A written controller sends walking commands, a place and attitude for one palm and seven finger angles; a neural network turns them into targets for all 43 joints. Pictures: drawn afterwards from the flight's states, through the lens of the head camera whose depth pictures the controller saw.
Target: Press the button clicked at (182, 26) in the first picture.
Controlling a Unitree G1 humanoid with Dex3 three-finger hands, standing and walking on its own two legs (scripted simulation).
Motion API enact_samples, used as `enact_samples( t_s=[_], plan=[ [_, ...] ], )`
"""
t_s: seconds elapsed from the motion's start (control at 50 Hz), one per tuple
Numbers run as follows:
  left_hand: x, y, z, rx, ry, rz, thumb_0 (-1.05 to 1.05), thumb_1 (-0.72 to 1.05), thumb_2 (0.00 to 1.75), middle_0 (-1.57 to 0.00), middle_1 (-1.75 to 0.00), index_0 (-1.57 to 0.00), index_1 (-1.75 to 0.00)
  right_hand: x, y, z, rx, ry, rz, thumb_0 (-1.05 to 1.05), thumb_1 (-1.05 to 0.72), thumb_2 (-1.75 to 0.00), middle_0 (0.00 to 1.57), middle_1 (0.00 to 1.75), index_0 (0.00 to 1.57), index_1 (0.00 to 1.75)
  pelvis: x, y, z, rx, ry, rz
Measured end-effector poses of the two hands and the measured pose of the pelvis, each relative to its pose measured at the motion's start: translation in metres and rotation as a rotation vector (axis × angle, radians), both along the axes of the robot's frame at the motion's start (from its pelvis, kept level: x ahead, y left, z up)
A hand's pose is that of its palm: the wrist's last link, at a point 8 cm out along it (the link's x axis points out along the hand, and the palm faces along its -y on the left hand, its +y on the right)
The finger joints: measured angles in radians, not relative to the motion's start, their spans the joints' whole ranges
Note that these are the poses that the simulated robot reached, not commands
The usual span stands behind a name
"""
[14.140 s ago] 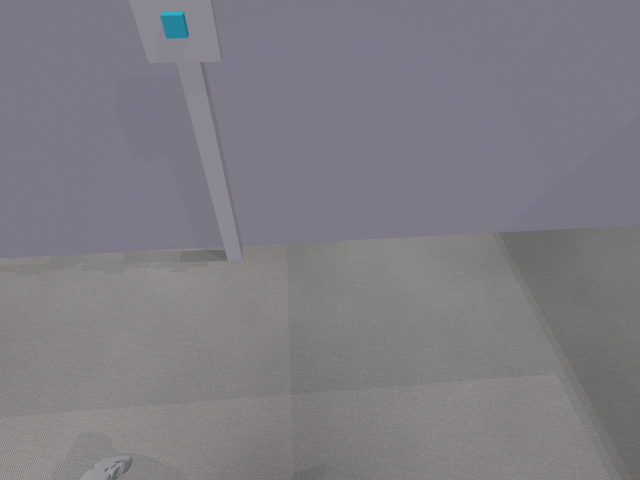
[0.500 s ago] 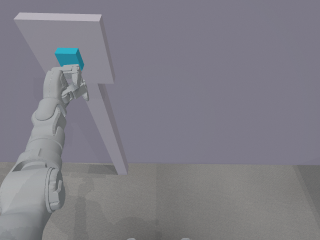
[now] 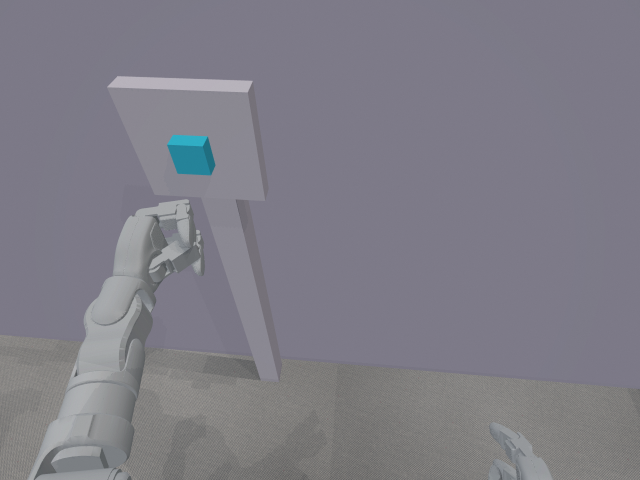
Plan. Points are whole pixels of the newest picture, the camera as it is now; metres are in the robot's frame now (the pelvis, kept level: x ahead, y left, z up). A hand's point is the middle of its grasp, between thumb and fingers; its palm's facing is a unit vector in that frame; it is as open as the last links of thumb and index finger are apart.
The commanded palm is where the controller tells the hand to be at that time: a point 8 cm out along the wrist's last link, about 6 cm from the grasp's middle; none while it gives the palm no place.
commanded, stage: pull the fist back off the button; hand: left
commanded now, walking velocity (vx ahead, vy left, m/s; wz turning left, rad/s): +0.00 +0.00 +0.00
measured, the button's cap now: (193, 154) +0.50 +0.21 +0.15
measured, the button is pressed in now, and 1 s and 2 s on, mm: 0 0 0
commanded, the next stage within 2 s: draw the hand back to the body in 0.20 s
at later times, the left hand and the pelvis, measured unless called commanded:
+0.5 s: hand (182, 261) +0.32 +0.18 +0.13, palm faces -0.03 -1.00 -0.04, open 3.1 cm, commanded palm +0.29 +0.23 +0.13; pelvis -0.01 +0.00 +0.00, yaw -1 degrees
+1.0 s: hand (124, 329) +0.23 +0.21 +0.14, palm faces +0.24 -0.94 -0.23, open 3.1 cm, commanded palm +0.19 +0.26 +0.16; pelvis -0.02 +0.00 +0.01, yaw +0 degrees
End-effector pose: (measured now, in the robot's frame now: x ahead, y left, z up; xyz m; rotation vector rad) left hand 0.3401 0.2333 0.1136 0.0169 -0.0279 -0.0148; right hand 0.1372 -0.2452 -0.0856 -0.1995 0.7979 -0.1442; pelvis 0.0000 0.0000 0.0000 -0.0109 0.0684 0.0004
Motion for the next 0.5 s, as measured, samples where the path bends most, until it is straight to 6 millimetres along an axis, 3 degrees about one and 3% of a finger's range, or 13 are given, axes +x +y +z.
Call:
enact_samples(
  t_s=[0.1,0.2,0.38,0.5],
  plan=[
    [-0.01,-0.009,0.001,0.0,0.008,-0.02,0.01,0.9,0.9,-1.3,-1.5,-1.3,-1.5,0.013,0.006,0.006,0.007,-0.052,0.02,0.01,-0.91,-0.9,0.2,0.3,0.2,0.3,-0.003,0.001,0.001,0.003,-0.014,0.003],
    [-0.017,-0.009,0.002,-0.003,0.008,-0.005,0.01,0.89,0.9,-1.3,-1.5,-1.3,-1.5,0.013,0.011,0.01,0.018,-0.075,0.026,0.01,-0.91,-0.9,0.2,0.3,0.2,0.3,-0.006,-0.001,0.002,0.007,-0.028,-0.001],
    [-0.016,0.001,0.007,0.011,0.018,0.014,0.02,0.89,0.9,-1.3,-1.5,-1.3,-1.5,-0.01,0.007,0.003,0.011,-0.025,0.009,0.01,-0.9,-0.9,0.2,0.3,0.21,0.3,-0.014,-0.003,0.002,0.004,-0.037,-0.001],
    [-0.035,0.0,0.021,0.018,-0.033,-0.017,0.02,0.9,0.9,-1.3,-1.5,-1.29,-1.5,-0.022,0.001,0.001,0.02,-0.03,-0.023,0.01,-0.9,-0.9,0.2,0.3,0.21,0.3,-0.01,-0.002,0.004,0.008,-0.048,-0.02]
  ],
)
